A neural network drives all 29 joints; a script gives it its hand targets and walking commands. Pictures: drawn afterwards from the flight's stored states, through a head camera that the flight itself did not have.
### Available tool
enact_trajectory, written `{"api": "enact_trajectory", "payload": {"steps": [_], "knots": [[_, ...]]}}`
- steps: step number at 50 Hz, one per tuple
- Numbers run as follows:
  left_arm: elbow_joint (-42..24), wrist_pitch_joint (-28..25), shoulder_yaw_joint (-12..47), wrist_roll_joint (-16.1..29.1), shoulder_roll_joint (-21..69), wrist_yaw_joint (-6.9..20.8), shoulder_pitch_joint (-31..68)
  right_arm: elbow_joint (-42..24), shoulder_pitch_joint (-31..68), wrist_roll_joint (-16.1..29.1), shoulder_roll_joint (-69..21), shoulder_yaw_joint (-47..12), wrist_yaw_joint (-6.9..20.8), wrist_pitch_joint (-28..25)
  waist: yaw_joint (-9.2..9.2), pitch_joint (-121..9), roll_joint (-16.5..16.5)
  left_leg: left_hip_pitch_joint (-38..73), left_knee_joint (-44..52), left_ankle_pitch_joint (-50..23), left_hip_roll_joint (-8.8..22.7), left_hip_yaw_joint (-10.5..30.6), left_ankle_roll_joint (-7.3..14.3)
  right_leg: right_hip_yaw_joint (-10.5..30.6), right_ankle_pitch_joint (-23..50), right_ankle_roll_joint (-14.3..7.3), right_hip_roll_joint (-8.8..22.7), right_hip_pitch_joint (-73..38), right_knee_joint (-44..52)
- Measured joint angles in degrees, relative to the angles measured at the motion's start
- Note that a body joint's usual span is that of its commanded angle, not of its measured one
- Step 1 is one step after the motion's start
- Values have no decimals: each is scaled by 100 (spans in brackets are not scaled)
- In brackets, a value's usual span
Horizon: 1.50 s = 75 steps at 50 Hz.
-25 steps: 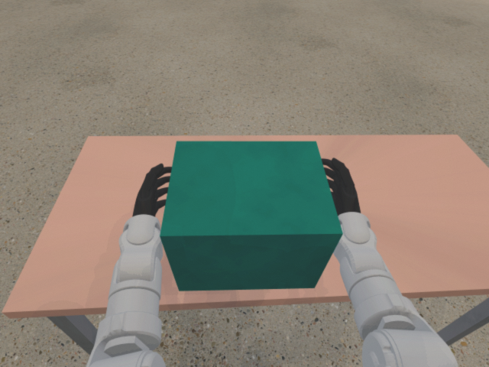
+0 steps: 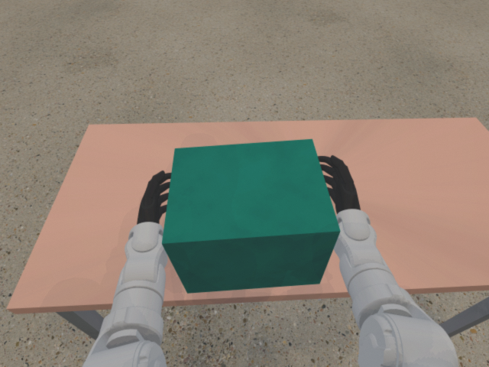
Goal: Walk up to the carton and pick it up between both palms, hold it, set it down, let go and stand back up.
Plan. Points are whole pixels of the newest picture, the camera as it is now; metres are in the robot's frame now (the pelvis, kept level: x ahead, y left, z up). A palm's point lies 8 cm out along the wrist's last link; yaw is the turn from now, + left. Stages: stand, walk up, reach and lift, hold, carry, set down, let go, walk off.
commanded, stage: set down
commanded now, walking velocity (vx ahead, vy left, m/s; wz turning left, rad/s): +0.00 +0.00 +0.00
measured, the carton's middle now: (248, 217) +0.38 +0.03 +0.03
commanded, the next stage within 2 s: none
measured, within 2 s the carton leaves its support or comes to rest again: rests again in 1.18 s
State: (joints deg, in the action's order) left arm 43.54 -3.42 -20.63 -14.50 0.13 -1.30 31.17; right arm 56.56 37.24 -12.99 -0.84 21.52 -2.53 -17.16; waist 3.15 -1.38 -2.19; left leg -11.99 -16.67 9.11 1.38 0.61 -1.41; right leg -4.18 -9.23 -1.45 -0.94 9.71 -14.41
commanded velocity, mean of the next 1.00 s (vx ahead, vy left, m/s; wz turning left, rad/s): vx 0.00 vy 0.00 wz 0.00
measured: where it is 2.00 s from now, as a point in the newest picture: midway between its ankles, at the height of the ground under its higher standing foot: outside the picture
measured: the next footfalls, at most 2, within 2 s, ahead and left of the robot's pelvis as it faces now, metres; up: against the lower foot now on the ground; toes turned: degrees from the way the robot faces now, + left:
none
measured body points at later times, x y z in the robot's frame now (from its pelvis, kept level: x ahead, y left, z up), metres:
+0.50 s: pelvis +0.01 +0.00 -0.01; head +0.09 +0.00 +0.44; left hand +0.39 +0.20 +0.00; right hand +0.43 -0.13 +0.02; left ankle -0.01 +0.13 -0.75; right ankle -0.02 -0.10 -0.75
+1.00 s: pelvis +0.00 +0.00 -0.01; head +0.11 -0.01 +0.42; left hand +0.38 +0.20 -0.03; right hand +0.42 -0.13 -0.01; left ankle -0.01 +0.13 -0.75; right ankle -0.02 -0.10 -0.75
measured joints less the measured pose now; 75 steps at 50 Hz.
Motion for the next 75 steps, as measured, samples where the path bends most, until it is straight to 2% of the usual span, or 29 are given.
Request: {"api": "enact_trajectory", "payload": {"steps": [21,43,64,75], "knots": [[956,-995,-74,257,-87,-228,98,488,242,-186,113,-9,-12,-422,29,-378,172,-958,-225,84,23,-44,3,42,-54,2,-14,966,-205],[2076,-2154,202,816,-300,-425,279,1027,378,-188,235,-196,-162,-1070,-9,-784,292,-2048,-516,76,29,-15,-4,9,-67,-5,-8,2059,-523],[3000,-2916,-95,915,-387,-338,821,1755,850,-589,364,391,-112,-1498,56,-880,373,-2680,-992,175,42,-132,53,123,-152,14,0,2764,-1058],[3343,-3235,-13,1150,-429,-341,981,1839,934,-383,462,202,-58,-1460,119,-924,370,-2901,-1251,288,69,-215,64,205,-235,27,-16,3022,-1323]]}}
